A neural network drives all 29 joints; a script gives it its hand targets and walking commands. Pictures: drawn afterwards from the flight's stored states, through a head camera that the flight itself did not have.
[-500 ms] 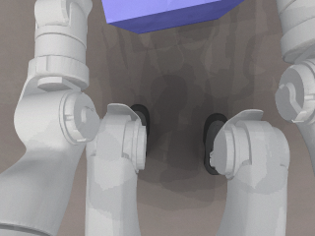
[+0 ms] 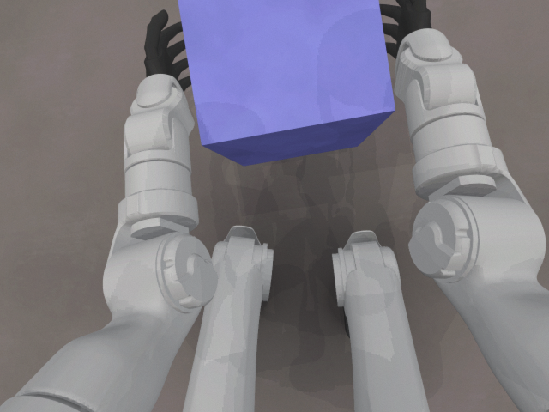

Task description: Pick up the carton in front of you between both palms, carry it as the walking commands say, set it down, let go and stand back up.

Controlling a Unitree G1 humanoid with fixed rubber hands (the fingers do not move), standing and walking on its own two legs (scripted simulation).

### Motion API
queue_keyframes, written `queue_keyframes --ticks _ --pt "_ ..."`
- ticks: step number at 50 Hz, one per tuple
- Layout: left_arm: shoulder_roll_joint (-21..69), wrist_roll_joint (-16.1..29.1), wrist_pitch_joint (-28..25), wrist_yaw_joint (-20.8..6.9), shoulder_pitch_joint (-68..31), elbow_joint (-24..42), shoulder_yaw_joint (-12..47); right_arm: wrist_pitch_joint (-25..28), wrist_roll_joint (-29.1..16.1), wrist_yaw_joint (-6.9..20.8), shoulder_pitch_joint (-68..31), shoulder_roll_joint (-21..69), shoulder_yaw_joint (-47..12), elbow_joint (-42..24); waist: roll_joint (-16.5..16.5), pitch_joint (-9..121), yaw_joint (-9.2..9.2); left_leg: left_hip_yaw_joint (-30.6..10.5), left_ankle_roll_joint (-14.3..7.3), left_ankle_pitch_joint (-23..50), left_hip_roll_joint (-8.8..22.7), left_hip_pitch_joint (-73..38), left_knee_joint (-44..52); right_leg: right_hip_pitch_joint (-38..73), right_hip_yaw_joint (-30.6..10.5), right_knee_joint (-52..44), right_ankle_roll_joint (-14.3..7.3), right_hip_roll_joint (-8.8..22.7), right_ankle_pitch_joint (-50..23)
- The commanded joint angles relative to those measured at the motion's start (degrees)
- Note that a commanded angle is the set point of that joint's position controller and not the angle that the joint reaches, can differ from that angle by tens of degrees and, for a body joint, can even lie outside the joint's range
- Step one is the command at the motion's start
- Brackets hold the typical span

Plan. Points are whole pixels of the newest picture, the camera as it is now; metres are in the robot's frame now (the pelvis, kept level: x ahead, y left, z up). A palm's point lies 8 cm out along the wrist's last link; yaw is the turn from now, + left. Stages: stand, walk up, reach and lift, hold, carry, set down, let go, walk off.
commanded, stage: reach and lift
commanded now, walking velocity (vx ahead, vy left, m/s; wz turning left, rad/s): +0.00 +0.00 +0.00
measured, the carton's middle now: (287, 77) +0.54 +0.03 -0.15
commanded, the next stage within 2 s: none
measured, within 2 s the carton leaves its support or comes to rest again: neither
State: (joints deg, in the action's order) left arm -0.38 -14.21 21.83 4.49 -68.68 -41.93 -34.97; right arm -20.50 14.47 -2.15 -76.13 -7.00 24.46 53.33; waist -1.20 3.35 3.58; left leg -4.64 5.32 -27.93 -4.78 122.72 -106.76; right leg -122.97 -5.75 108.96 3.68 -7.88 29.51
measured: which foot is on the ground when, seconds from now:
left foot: down 0.00-1.00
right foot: down 0.00-1.00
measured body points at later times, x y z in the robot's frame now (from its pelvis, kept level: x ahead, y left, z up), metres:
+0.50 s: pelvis +0.03 +0.00 +0.11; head +0.25 +0.00 +0.50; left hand +0.49 +0.17 +0.06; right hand +0.52 -0.13 +0.06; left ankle +0.13 +0.14 -0.42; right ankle +0.11 -0.12 -0.42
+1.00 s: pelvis +0.07 +0.00 +0.24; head +0.18 +0.00 +0.68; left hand +0.45 +0.17 +0.21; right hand +0.46 -0.14 +0.21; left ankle +0.12 +0.14 -0.42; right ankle +0.11 -0.13 -0.42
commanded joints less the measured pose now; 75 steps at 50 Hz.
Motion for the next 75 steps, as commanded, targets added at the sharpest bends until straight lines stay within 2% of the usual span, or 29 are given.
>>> queue_keyframes --ticks 1,8,15,23,31,50,59,67,70,75 --pt "51.31 7.34 -0.73 -16.09 -42.55 -0.73 25.15 0.68 -6.17 13.66 -31.31 57.32 -15.91 2.11 -3.5 54.43 1.77 11.85 -3.61 3.87 -3.72 -30.02 11.32 28.73 10.29 -14.46 -3.14 -2.24 -2.31" --pt "57.23 10.93 1.22 -16.81 -43.41 3.51 32.23 -1.28 -8.25 14.6 -31.34 62.54 -20.06 -3.56 -0.67 68.73 -0.04 12.41 -2.71 7.3 -4.35 -41.09 16.03 38.58 11.2 -18.8 -2.94 -2.27 -6.03" --pt "62.26 13.57 2.64 -17.16 -35.09 6.08 38.36 -2.96 -11.52 16.03 -24.63 68.03 -27.05 -9.69 -0.67 72.9 -0.28 11.29 -2.41 14.27 -4.67 -50.03 20.46 45.77 10.98 -22.94 -2.27 -2.36 -12.38" --pt "64.4 12.89 1.2 -17.13 -23.25 5.33 40.3 -1.6 -11.51 15.6 -14.14 70.78 -29.8 -10.78 -1.73 63.69 -0.32 8.96 -2.55 16.15 -4.61 -54.82 27.41 51.64 9.18 -30.14 -1.8 -2.54 -14.95" --pt "65.23 11.04 -0.33 -17.12 -14.04 4.28 40.74 0.07 -9.76 14.51 -5.04 72.21 -29.35 -10.25 -0.59 55.3 -1.02 7.34 -3.04 14.78 -4.48 -61.45 35.88 59.87 7.04 -38.89 -1.97 -2.26 -14.53" --pt "67.54 10.0 -1.27 -17.38 7.74 7.1 46.72 0.85 -9.36 14.4 15.27 74.38 -35.85 -16.57 0.63 40.67 -2.25 2.62 -4.15 21.13 -2.91 -87.43 58.15 85.66 2.7 -60.94 -2.76 -0.04 -21.33" --pt "66.98 10.39 1.15 -17.36 18.3 10.52 49.75 -1.78 -9.97 14.97 25.86 73.6 -38.82 -20.52 1.08 30.92 -2.82 0.99 -4.34 28.05 -1.84 -101.41 69.66 99.26 1.59 -72.29 -2.88 0.94 -28.31" --pt "66.28 12.43 6.36 -17.65 24.79 17.15 54.4 -7.15 -12.27 15.33 32.53 72.35 -43.1 -27.86 1.6 22.01 -3.36 0.46 -4.04 30.67 -1.12 -113.11 79.13 110.19 1.29 -81.8 -2.71 1.95 -30.84" --pt "65.47 12.51 8.94 -17.83 26.17 19.22 54.43 -9.76 -12.41 15.6 34.15 71.95 -43.07 -29.76 1.43 16.76 -3.53 0.39 -4.09 28.18 -0.83 -115.03 82.16 112.2 1.38 -84.76 -2.67 2.22 -28.54" --pt "64.34 10.59 11.71 -18.71 26.05 17.25 49.91 -12.67 -10.56 16.5 33.8 70.72 -39.08 -28.38 1.33 8.03 -3.62 0.78 -4.41 19.38 -0.46 -114.34 84.98 111.75 1.84 -87.61 -3.04 2.57 -20.21"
